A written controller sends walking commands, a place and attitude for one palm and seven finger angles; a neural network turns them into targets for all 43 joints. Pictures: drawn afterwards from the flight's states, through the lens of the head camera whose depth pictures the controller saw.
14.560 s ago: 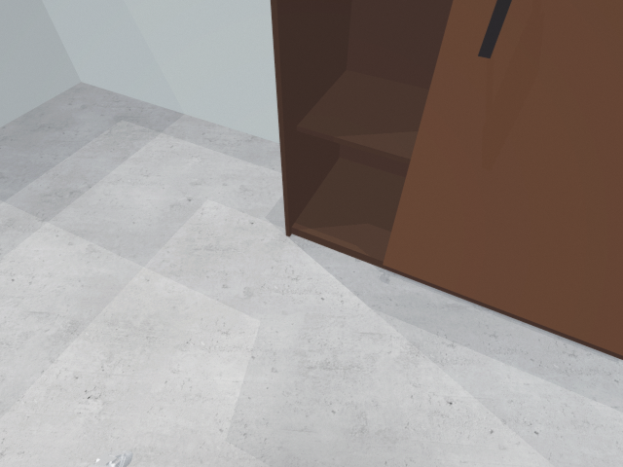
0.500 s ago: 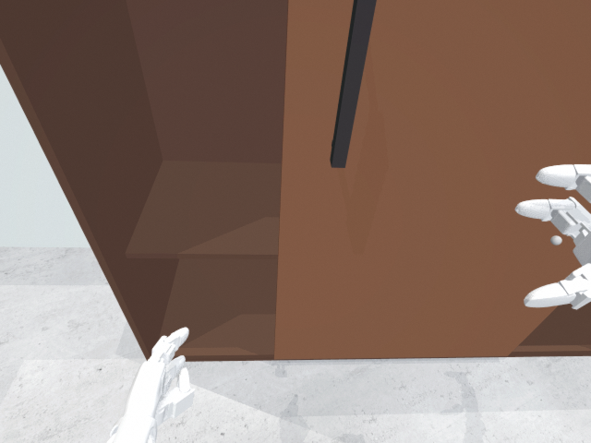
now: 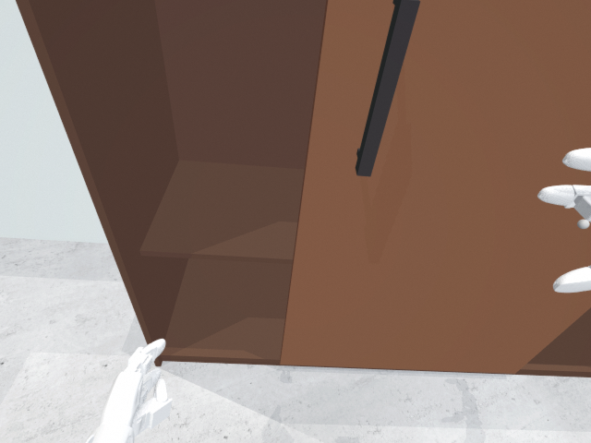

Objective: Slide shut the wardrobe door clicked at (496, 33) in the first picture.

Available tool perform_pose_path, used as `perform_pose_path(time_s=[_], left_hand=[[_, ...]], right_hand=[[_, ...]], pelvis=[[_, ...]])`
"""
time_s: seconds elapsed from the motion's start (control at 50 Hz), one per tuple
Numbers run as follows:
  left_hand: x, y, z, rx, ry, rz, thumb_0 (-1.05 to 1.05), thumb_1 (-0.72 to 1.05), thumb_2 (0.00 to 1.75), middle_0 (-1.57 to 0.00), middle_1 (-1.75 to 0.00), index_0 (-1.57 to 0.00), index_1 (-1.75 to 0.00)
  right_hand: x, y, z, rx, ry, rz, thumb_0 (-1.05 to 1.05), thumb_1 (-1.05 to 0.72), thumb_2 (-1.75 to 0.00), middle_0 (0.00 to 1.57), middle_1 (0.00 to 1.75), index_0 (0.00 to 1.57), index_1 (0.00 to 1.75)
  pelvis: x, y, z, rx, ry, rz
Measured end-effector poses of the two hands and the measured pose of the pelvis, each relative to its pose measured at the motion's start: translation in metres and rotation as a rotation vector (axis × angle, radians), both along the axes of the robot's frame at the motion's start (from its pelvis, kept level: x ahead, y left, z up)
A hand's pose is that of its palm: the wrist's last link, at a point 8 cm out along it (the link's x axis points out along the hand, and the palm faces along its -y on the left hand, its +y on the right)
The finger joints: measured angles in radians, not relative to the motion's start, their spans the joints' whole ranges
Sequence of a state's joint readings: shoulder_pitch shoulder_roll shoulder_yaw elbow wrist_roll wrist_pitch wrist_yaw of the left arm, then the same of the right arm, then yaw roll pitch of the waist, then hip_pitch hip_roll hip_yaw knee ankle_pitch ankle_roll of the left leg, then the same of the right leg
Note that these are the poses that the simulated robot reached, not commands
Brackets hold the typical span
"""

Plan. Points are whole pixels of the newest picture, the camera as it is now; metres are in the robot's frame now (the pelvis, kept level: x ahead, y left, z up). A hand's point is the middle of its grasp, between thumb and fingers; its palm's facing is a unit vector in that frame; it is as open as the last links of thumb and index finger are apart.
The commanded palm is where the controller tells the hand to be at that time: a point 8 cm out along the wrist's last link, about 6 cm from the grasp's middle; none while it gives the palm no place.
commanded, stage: raise the hand with hooked fingers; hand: right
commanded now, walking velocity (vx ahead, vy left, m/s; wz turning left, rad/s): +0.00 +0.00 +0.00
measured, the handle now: (379, 93) +0.55 -0.11 +0.26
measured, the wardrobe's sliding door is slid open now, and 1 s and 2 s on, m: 0.41 0.41 0.41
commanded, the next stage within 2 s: move the hooked fingers beside the handle in 0.16 s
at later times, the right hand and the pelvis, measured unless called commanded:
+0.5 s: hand (555, 202) +0.31 -0.26 +0.25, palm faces +0.07 +0.99 -0.11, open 14.0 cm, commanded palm +0.28 -0.30 +0.26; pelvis +0.00 +0.00 +0.00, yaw -1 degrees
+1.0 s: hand (494, 165) +0.38 -0.22 +0.25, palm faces +0.02 +1.00 -0.05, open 14.0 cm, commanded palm +0.36 -0.27 +0.25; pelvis +0.01 -0.01 +0.00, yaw +0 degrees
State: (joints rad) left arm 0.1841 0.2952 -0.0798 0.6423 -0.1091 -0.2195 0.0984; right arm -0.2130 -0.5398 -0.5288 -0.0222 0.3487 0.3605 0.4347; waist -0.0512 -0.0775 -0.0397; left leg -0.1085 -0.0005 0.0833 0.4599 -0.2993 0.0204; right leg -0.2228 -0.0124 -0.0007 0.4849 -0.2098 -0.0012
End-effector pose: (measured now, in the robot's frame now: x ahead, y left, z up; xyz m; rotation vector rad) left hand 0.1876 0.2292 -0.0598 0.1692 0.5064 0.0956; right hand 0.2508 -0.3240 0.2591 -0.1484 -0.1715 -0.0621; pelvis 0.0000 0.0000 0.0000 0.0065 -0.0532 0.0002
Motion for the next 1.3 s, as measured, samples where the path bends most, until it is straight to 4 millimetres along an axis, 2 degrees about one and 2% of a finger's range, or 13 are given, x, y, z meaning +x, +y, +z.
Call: perform_pose_path(time_s=[0.22, 0.36, 0.44, 0.62, 0.82, 0.92, 1.1, 1.3], left_hand=[[0.013, -0.005, 0.000, -0.026, -0.021, -0.017, 0.02, 0.90, 0.90, -0.20, -0.30, -0.20, -0.30], [0.017, -0.008, -0.001, -0.030, -0.015, -0.027, 0.02, 0.90, 0.90, -0.20, -0.30, -0.20, -0.30], [0.015, -0.008, -0.004, -0.018, 0.006, -0.032, 0.02, 0.90, 0.90, -0.20, -0.30, -0.20, -0.30], [0.005, -0.007, -0.007, -0.020, 0.039, 0.001, 0.02, 0.90, 0.90, -0.20, -0.30, -0.20, -0.30], [-0.007, 0.000, -0.012, -0.006, 0.093, 0.044, 0.02, 0.90, 0.90, -0.20, -0.30, -0.20, -0.30], [-0.009, -0.002, -0.015, 0.011, 0.117, 0.042, 0.02, 0.90, 0.90, -0.20, -0.30, -0.20, -0.30], [-0.015, -0.007, -0.016, -0.007, 0.134, 0.060, 0.02, 0.90, 0.90, -0.20, -0.30, -0.20, -0.30], [-0.038, 0.004, -0.025, -0.007, 0.210, 0.114, 0.02, 0.90, 0.90, -0.20, -0.30, -0.20, -0.30]], right_hand=[[0.004, 0.002, 0.007, -0.010, 0.008, -0.011, -0.01, 0.50, -0.30, 0.31, 1.20, 0.30, 1.20], [0.009, 0.001, 0.005, 0.012, 0.017, -0.011, -0.01, 0.50, -0.30, 0.31, 1.20, 0.30, 1.20], [0.023, 0.002, 0.000, 0.030, 0.037, -0.016, -0.01, 0.50, -0.29, 0.31, 1.20, 0.30, 1.20], [0.061, 0.022, 0.001, 0.045, 0.029, 0.034, -0.01, 0.50, -0.30, 0.31, 1.20, 0.30, 1.20], [0.079, 0.020, -0.006, 0.074, 0.061, 0.011, -0.01, 0.50, -0.30, 0.31, 1.20, 0.30, 1.20], [0.092, 0.034, -0.008, 0.080, 0.060, 0.033, -0.01, 0.50, -0.30, 0.31, 1.20, 0.30, 1.20], [0.129, 0.060, -0.006, 0.101, 0.095, 0.046, -0.01, 0.50, -0.30, 0.31, 1.20, 0.30, 1.20], [0.154, 0.068, -0.007, 0.114, 0.109, 0.032, -0.01, 0.50, -0.30, 0.31, 1.20, 0.30, 1.20]], pelvis=[[0.004, 0.004, 0.000, -0.003, 0.002, -0.004], [0.005, 0.004, -0.001, -0.002, 0.003, -0.010], [0.004, 0.004, -0.001, -0.001, 0.004, -0.018], [0.006, 0.000, 0.001, -0.004, 0.015, -0.001], [0.010, -0.005, 0.001, -0.004, 0.023, 0.009], [0.008, -0.008, 0.001, -0.003, 0.022, 0.001], [0.009, -0.010, 0.003, -0.004, 0.033, 0.012], [0.014, -0.009, 0.003, -0.006, 0.046, 0.031]])
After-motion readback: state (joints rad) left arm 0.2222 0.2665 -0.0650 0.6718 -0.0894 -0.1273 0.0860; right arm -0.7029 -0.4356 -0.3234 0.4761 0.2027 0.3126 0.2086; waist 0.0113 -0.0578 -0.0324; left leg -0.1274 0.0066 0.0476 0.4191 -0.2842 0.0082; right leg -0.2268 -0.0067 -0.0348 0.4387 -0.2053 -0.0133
